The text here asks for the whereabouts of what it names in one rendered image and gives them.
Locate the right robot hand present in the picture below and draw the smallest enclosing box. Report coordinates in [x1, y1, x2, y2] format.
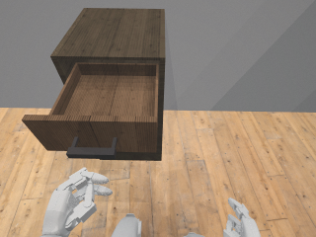
[223, 197, 261, 237]

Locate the drawer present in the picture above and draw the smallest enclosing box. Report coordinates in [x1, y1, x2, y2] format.
[22, 62, 159, 153]

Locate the cabinet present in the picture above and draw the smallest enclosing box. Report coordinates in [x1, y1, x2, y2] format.
[50, 8, 166, 161]

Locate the handle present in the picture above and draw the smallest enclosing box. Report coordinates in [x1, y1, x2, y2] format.
[66, 136, 118, 159]

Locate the robot left thigh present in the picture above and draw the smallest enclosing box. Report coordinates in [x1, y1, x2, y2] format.
[111, 216, 142, 237]

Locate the left robot hand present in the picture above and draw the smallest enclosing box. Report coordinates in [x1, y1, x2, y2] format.
[41, 167, 113, 237]

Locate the robot left shin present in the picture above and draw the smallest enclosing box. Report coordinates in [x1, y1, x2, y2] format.
[125, 213, 135, 217]

